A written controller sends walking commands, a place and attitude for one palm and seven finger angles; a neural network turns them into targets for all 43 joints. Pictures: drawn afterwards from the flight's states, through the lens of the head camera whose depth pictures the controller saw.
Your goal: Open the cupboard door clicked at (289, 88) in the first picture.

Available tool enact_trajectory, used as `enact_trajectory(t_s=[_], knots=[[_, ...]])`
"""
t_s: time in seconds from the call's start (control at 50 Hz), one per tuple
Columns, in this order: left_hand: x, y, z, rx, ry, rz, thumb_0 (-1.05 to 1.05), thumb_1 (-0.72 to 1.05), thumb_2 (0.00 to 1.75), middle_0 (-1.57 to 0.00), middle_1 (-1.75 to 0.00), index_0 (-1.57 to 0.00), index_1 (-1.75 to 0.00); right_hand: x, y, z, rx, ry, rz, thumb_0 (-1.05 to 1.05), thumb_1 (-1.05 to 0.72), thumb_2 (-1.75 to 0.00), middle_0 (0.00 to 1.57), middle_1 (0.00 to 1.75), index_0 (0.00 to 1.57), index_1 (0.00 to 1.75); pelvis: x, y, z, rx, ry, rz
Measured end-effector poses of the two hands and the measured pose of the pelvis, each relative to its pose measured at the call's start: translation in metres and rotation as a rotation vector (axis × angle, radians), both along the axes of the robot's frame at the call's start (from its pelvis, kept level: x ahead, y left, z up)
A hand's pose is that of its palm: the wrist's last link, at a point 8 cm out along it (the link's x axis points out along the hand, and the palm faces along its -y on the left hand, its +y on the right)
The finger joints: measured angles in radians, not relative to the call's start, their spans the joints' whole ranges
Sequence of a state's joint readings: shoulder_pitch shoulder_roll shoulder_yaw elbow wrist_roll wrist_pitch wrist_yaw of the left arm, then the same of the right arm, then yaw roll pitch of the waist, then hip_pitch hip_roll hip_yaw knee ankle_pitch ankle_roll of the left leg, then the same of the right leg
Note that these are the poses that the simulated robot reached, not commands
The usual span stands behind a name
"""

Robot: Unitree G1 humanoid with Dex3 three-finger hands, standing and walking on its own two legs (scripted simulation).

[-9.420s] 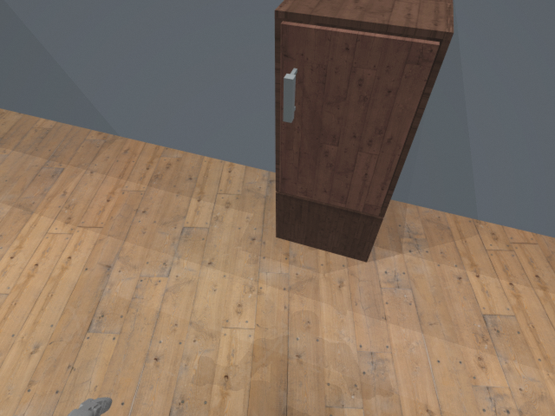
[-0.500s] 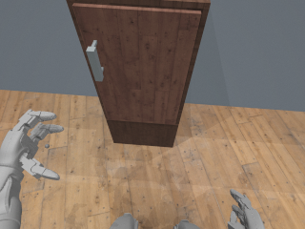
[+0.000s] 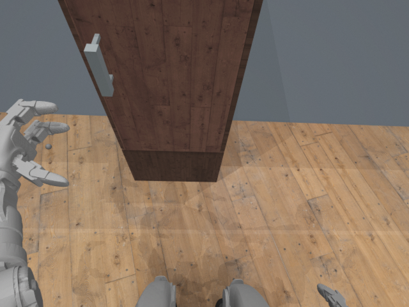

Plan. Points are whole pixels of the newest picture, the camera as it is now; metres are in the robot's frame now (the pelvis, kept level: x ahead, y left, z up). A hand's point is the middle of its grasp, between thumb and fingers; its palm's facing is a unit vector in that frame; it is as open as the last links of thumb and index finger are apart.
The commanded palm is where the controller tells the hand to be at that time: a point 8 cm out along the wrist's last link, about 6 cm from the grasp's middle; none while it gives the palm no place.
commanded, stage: move the hooked fingers beside the handle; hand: left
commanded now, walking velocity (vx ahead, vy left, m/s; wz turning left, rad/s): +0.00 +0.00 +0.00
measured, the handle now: (102, 66) +0.62 +0.25 +0.05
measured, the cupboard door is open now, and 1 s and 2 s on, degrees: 0 0 0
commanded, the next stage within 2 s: slide the fingers in behind the handle in 1.82 s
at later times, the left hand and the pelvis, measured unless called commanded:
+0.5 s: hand (57, 111) +0.46 +0.29 +0.07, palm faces +0.00 -1.00 -0.01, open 14.0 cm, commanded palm +0.46 +0.34 +0.06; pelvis -0.01 +0.01 -0.01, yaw -1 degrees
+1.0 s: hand (69, 77) +0.56 +0.30 +0.07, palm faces +0.00 -1.00 -0.02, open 14.0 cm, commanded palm +0.57 +0.33 +0.06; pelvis +0.00 +0.02 -0.03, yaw -3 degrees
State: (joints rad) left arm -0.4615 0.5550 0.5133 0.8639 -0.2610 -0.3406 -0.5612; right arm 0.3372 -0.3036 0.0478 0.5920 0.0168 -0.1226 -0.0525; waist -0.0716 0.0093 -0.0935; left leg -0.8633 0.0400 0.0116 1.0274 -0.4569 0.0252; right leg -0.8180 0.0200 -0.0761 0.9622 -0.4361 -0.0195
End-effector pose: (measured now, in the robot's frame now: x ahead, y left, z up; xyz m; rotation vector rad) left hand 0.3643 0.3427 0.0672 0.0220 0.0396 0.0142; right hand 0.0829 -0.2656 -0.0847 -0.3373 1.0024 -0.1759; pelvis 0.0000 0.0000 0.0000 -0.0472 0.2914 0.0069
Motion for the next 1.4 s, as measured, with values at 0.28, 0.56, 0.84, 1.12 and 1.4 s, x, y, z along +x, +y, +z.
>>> enact_trajectory(t_s=[0.28, 0.56, 0.84, 1.12, 1.4], knots=[[0.040, 0.009, 0.001, -0.015, -0.006, -0.007, -0.01, -0.50, 0.30, -0.30, -1.20, -0.30, -1.20, -0.036, 0.005, -0.004, -0.021, 0.140, -0.061, 0.00, -0.91, -0.90, 0.20, 0.30, 0.21, 0.30, -0.002, 0.009, -0.003, -0.014, 0.035, -0.007], [0.089, 0.007, 0.003, -0.008, -0.002, -0.012, -0.01, -0.50, 0.30, -0.30, -1.20, -0.30, -1.20, -0.067, 0.011, -0.011, -0.038, 0.254, -0.104, 0.00, -0.91, -0.90, 0.20, 0.30, 0.21, 0.30, -0.007, 0.016, -0.013, -0.028, 0.089, -0.012], [0.144, 0.011, 0.004, -0.004, -0.003, -0.013, -0.01, -0.50, 0.30, -0.30, -1.20, -0.30, -1.20, -0.112, 0.016, -0.016, -0.058, 0.426, -0.170, 0.00, -0.91, -0.90, 0.20, 0.30, 0.21, 0.30, -0.008, 0.019, -0.026, -0.050, 0.172, -0.016], [0.191, 0.015, -0.002, -0.004, 0.011, -0.009, -0.01, -0.50, 0.30, -0.30, -1.20, -0.30, -1.20, -0.136, 0.034, -0.016, -0.047, 0.533, -0.240, 0.00, -0.91, -0.90, 0.20, 0.30, 0.21, 0.30, -0.001, 0.022, -0.035, -0.073, 0.243, -0.031], [0.191, 0.023, -0.010, -0.007, 0.028, -0.013, -0.01, -0.50, 0.30, -0.30, -1.20, -0.30, -1.20, -0.126, 0.045, -0.007, -0.008, 0.586, -0.235, 0.00, -0.91, -0.90, 0.20, 0.30, 0.21, 0.30, 0.013, 0.026, -0.025, -0.079, 0.248, -0.020]])
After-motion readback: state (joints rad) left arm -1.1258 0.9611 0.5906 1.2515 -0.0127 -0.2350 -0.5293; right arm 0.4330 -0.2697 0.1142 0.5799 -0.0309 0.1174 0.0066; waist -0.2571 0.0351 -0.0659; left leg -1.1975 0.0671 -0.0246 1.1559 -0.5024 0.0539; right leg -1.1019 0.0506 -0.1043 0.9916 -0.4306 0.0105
